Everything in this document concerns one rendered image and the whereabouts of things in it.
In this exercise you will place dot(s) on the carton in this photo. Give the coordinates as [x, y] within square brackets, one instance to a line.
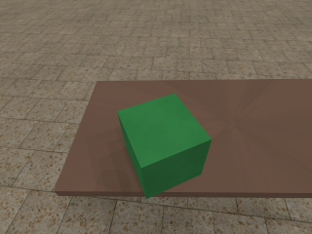
[166, 144]

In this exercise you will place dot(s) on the table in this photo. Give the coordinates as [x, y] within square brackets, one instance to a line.
[261, 131]

